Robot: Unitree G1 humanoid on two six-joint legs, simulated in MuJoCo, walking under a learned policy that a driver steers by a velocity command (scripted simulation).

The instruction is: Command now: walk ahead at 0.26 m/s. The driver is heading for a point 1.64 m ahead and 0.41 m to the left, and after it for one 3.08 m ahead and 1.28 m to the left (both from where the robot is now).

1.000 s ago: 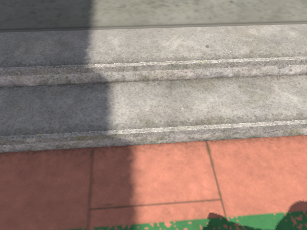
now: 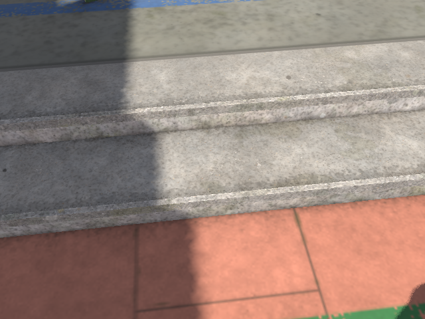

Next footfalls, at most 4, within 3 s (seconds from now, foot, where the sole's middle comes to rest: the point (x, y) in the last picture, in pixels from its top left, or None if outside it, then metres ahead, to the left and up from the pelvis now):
0.16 right None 0.09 -0.14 -0.78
0.62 left None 0.45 0.09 -0.80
1.00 right None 0.46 -0.16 -0.78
1.70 right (272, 299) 0.61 -0.16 -0.80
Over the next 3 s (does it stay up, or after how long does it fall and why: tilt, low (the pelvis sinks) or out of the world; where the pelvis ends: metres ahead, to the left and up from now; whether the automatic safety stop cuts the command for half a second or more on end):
stays up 1.22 0.24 0.15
